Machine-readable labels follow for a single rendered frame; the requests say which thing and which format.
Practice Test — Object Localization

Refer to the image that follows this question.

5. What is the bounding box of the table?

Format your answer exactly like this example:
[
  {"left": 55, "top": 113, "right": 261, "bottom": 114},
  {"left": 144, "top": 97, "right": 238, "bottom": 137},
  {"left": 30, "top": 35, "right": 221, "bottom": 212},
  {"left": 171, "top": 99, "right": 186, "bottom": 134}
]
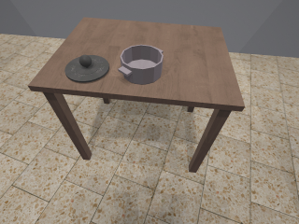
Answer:
[{"left": 28, "top": 17, "right": 245, "bottom": 173}]

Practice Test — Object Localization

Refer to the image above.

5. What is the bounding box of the lid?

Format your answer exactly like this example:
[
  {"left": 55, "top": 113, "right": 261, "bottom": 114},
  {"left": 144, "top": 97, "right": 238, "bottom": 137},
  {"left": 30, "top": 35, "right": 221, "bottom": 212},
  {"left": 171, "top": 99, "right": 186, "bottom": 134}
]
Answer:
[{"left": 64, "top": 55, "right": 109, "bottom": 83}]

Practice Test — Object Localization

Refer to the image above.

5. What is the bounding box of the knob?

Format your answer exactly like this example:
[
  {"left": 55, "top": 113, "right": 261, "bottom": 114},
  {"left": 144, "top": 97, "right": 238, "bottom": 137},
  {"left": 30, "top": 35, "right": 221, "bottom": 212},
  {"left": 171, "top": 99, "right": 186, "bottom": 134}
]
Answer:
[{"left": 79, "top": 54, "right": 92, "bottom": 67}]

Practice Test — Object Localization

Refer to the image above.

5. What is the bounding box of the pot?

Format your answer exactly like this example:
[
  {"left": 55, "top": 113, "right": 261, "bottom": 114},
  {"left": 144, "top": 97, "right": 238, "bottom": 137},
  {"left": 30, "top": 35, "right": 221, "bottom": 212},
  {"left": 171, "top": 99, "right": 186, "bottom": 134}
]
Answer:
[{"left": 118, "top": 45, "right": 164, "bottom": 85}]

